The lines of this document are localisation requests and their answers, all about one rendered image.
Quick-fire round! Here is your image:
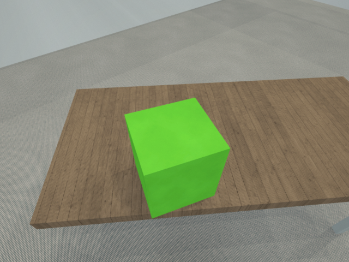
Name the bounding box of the carton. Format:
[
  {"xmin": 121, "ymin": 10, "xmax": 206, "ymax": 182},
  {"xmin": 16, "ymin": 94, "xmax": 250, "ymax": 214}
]
[{"xmin": 124, "ymin": 98, "xmax": 230, "ymax": 218}]

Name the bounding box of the table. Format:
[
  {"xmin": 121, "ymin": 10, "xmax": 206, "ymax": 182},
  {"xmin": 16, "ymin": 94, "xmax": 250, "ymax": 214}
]
[{"xmin": 30, "ymin": 76, "xmax": 349, "ymax": 234}]

